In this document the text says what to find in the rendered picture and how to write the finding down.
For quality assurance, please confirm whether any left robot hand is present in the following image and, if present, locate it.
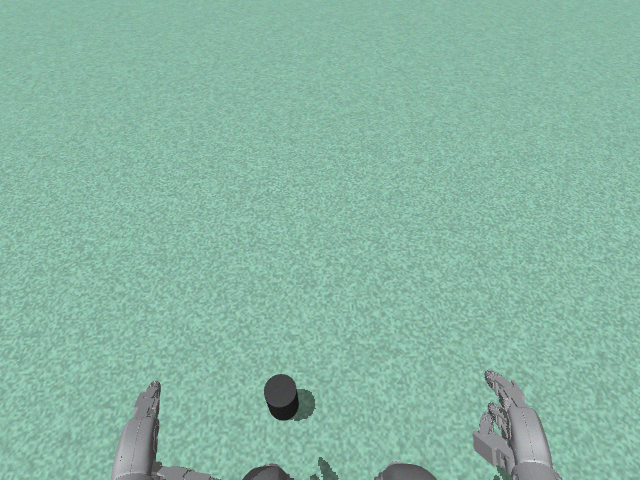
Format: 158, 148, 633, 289
111, 381, 221, 480

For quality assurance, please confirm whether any can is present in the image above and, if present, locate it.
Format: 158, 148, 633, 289
264, 374, 299, 421

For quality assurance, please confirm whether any right robot arm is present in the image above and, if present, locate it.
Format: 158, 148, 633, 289
511, 462, 563, 480

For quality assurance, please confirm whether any right robot hand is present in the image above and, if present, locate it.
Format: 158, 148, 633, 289
473, 370, 553, 475

